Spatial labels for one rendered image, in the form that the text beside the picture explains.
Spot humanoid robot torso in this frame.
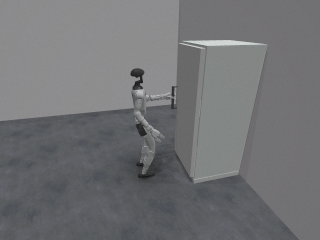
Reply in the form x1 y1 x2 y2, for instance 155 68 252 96
131 87 147 129

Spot robot right upper arm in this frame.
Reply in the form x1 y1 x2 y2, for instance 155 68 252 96
133 90 144 117

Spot left robot hand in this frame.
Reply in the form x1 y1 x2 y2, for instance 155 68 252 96
165 92 176 100

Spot robot head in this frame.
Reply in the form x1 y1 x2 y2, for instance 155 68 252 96
130 68 145 90

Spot left robot forearm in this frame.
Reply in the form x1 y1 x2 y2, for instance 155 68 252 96
148 94 165 101

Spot fridge door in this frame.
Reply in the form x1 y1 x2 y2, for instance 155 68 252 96
174 43 206 177

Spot right robot forearm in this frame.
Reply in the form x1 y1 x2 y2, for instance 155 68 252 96
135 112 154 132

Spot handle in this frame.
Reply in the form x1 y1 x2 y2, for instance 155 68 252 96
171 86 178 110

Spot right robot hand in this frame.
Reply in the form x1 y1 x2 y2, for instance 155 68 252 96
150 129 165 143

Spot robot left upper arm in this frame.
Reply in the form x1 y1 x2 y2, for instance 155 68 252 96
140 84 150 102

